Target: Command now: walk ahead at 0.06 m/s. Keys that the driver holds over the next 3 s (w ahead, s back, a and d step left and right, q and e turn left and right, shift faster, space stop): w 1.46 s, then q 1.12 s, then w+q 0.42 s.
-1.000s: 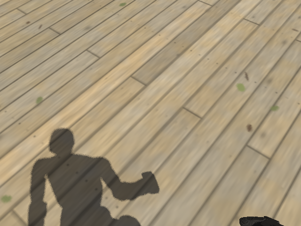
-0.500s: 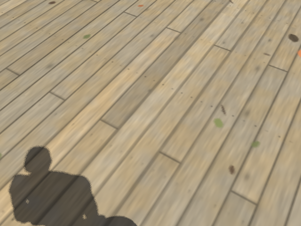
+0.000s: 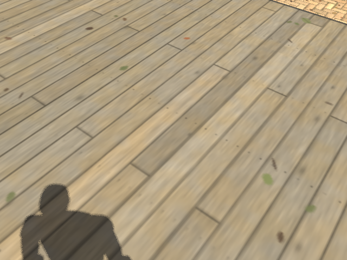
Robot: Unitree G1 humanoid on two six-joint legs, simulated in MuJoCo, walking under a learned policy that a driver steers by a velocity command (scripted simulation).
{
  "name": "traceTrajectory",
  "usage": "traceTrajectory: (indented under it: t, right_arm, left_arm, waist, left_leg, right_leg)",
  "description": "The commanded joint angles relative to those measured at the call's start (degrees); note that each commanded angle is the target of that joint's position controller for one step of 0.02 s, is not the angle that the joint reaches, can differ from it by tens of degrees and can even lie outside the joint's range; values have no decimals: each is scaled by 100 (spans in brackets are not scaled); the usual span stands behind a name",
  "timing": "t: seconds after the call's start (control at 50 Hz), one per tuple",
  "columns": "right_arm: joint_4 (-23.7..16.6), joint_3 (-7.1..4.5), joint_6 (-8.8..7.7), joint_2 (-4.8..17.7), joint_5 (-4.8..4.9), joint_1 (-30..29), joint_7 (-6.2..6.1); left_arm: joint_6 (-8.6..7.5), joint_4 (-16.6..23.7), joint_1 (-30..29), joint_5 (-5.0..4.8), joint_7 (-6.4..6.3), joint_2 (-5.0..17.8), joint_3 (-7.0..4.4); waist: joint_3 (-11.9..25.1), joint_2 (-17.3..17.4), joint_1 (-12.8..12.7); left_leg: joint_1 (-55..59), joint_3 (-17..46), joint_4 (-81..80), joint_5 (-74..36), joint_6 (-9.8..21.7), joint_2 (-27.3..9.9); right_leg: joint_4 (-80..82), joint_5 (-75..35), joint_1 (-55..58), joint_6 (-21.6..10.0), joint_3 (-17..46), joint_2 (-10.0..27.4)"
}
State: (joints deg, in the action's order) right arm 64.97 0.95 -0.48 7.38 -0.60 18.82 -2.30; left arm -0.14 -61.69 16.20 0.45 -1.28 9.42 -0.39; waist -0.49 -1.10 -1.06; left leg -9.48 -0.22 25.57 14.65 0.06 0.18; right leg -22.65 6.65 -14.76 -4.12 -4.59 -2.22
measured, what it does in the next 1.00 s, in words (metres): walks ahead: left foot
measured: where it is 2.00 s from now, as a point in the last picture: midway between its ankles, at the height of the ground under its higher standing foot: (190, 193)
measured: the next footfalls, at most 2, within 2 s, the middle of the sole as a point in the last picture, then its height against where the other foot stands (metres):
left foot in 0.78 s outside the picture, level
right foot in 1.34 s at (204, 211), level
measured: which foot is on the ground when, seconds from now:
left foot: down 0.00-0.30, up 0.32-0.76, down 0.78-1.00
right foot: down 0.00-0.78, up 0.80-1.00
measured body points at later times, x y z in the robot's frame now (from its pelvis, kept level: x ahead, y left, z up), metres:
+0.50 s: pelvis +0.12 -0.03 +0.01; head +0.13 -0.04 +0.46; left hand +0.05 +0.19 -0.14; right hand +0.19 -0.27 -0.15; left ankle +0.14 +0.10 -0.67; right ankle +0.06 -0.10 -0.74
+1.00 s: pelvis +0.39 +0.02 +0.00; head +0.41 +0.02 +0.45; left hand +0.46 +0.26 -0.15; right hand +0.38 -0.23 -0.14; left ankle +0.40 +0.06 -0.74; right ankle +0.40 -0.13 -0.66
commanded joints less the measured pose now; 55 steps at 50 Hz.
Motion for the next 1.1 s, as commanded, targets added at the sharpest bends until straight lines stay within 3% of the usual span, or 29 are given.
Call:
traceTrajectory:
  t: [0.02,0.08,0.1,0.14,0.16,0.22,0.24,0.28,0.3,0.32,0.34,0.36,0.38,0.4,0.46,0.52,0.6,0.66,0.72,0.76,0.78,0.8,0.82,0.84,0.86,0.9,0.92,0.98,1.1]
  right_arm:
    - [-66,-68,-85,453,13,366,-16]
    - [-139,-189,-15,680,-32,602,26]
    - [-143,-222,-6,723,-26,738,36]
    - [-91,-357,-31,955,-37,906,22]
    - [-121,-402,-59,994,-41,842,19]
    - [-214,-463,-167,990,-44,568,44]
    - [-235,-482,-189,1001,-28,457,53]
    - [-286,-501,-197,929,-5,292,79]
    - [-340,-484,-227,813,-41,247,86]
    - [-531,-363,-288,366,-6,117,154]
    - [-784,-383,-327,440,-90,-94,216]
    - [-864,-449,-334,737,-234,-327,282]
    - [-884,-436,-356,646,-202,-457,345]
    - [-847,-415,-389,545,-148,-411,388]
    - [-803,-448,-333,578,-160,-413,448]
    - [-1014,-429,-247,518,-135,-967,435]
    - [-1452,-333,-232,422,-64,-2039,438]
    - [-1622,-322,-233,511,-34,-2340,424]
    - [-1538,-416,-288,718,-37,-1791,336]
    - [-1010,-573,-380,952,-59,-181,243]
    - [-810,-697,-422,1329,-203,735,187]
    - [-828,-801,-408,1811,-304,998,210]
    - [-863,-776,-332,1630,-62,551,270]
    - [-973,-678,-342,1314,0,-138,281]
    - [-1013,-587,-401,968,-1,-447,305]
    - [-855,-461,-493,597,-15,-411,258]
    - [-778,-433,-536,562,-24,-256,236]
    - [-646,-447,-608,798,-16,158,211]
    - [-554,-381,-583,809,1,851,214]
  left_arm:
    - [-47,-30,438,18,2,370,-49]
    - [-6,49,321,33,31,476,-110]
    - [-13,124,184,45,56,370,-96]
    - [-86,273,-74,136,128,116,-57]
    - [-135,340,-127,168,155,242,-95]
    - [-275,431,-34,125,231,319,-161]
    - [-312,450,44,95,228,254,-160]
    - [-357,178,731,50,189,128,-183]
    - [-393,-9,1289,62,146,229,-229]
    - [-453,-112,1980,125,74,726,-348]
    - [-406,-254,2473,74,84,1148,-450]
    - [-379,-128,1963,105,72,893,-377]
    - [-413,65,1437,101,100,768,-336]
    - [-460,181,1134,85,108,725,-318]
    - [-580,108,1240,47,58,474,-216]
    - [-609,-63,1654,42,38,425,-159]
    - [-629,-90,1728,54,28,452,-118]
    - [-641,-148,1764,61,5,568,-142]
    - [-650,-156,1524,76,-14,724,-189]
    - [-603,-140,1360,70,-13,829,-228]
    - [-591,-25,1389,36,18,682,-188]
    - [-567,72,2052,-140,97,-2,-88]
    - [-546,88,1649,-25,110,568,-242]
    - [-549,322,1015,13,126,647,-280]
    - [-575,402,674,44,142,588,-273]
    - [-454,366,762,168,181,371,-271]
    - [-382,340,840,186,210,264,-264]
    - [-246,518,412,193,256,275,-274]
    - [-217,1050,-1145,103,305,361,-244]
  waist:
    - [-305,292,-30]
    - [-677,361,106]
    - [-827,510,198]
    - [-882,1120,326]
    - [-863,1021,298]
    - [-745,747,88]
    - [-806,824,-2]
    - [-813,538,-283]
    - [-722,198,-447]
    - [-480,-1123,-681]
    - [-533,-1739,-723]
    - [-848,-851,-400]
    - [-949,-333,-181]
    - [-871,-167,-26]
    - [-589,-182,91]
    - [-565,-263,18]
    - [-740,-403,-141]
    - [-792,-478,-151]
    - [-480,-449,201]
    - [339,-278,855]
    - [917,84,1132]
    - [1579,1336,730]
    - [1408,686,693]
    - [471,488,437]
    - [62,157,329]
    - [-142,215,-32]
    - [-131,254,-99]
    - [-287,315,-141]
    - [-572,358,216]
  left_leg:
    - [-787,633,-926,790,309,-487]
    - [-914,884,-979,2699,634,-484]
    - [-802,1205,-1190,3013,765,-680]
    - [-379,2151,-1875,3081,1132,-1488]
    - [-286,2302,-2015,2808,1259,-1719]
    - [-136,1780,-1800,2150,1154,-1516]
    - [-433,1550,-1645,2058,1088,-1397]
    - [-1234,1049,-1022,1983,965,-985]
    - [-1762,762,-316,1778,872,-739]
    - [-2629,-58,1541,1318,611,-74]
    - [-3566,-421,2860,1663,577,286]
    - [-3625,-21,3613,1286,660,-142]
    - [-3536,111,3730,720,667,-326]
    - [-3315,139,3638,271,613,-442]
    - [-3107,-100,3390,-368,406,-452]
    - [-3384,-314,3069,-619,273,-395]
    - [-2975,-580,1712,-1097,228,-224]
    - [-2491,-690,1036,-1170,403,-115]
    - [-1587,-738,744,-814,728,154]
    - [189,-746,270,-846,961,361]
    - [1570,344,168,-17,1200,-627]
    - [2923,3395,-463,708,2016,-2392]
    - [2466,4151,-1195,1383,2013,-2257]
    - [1599,3143,-1316,1485,1786,-2094]
    - [831,2492,-1516,768,1619,-1849]
    - [-2,1552,-1662,-309,1294,-1382]
    - [-123,1300,-1688,-674,1258,-1298]
    - [-168,856,-1847,-1156,1256,-1150]
    - [391,426,-1978,-1965,1055,-956]
  right_leg:
    - [422,1037,460,41,873,620]
    - [24,2770,-342,-91,684,314]
    - [-258,2715,-686,-71,584,216]
    - [-1535,1461,-1148,43,71,24]
    - [-1947,1350,-1373,28,157,211]
    - [-1800,1626,-1258,-6,205,333]
    - [-1369,1638,-794,-37,116,291]
    - [-409,1291,663,-26,-215,-71]
    - [-106,1388,1494,-39,137,96]
    - [968,2738,2242,-320,2201,1408]
    - [1698,3694,2304,-809,4033,2375]
    - [1654,3702,1711,-930,3978,2414]
    - [1643,3273,1308,-846,3448,2193]
    - [1720,2591,1158,-727,2915,1947]
    - [1673,530,1371,-576,1790,1485]
    - [1487,-1004,1614,-605,1254,1360]
    - [1492,-1791,1367,-618,850,1212]
    - [1434,-2258,1501,-637,758,1337]
    - [586,-4149,1859,-524,565,1447]
    - [-1315,-4476,1614,-364,337,1224]
    - [-2902,-2714,507,-302,210,983]
    - [-5240,1843,-1484,-80,33,-96]
    - [-5769,1977,-2053,-192,776,-36]
    - [-5606,1381,-2325,-233,757,320]
    - [-5255,989,-2122,-229,734,513]
    - [-4689,821,-1500,-137,734,744]
    - [-4531,817,-1344,-84,697,758]
    - [-4079,540,-1685,54,515,836]
    - [-2446,-568,-2388,268,204,835]
Over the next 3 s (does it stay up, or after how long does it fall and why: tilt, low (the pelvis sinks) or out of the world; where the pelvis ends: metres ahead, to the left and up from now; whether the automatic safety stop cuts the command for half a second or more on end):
stays up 0.85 0.04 0.00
